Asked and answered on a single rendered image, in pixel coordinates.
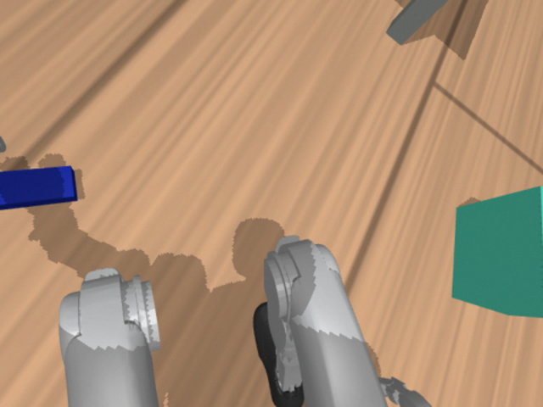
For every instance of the right robot foot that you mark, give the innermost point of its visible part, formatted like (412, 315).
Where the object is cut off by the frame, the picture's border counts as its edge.
(267, 353)

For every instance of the right robot hand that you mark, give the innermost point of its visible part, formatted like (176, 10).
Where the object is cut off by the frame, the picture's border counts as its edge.
(400, 395)

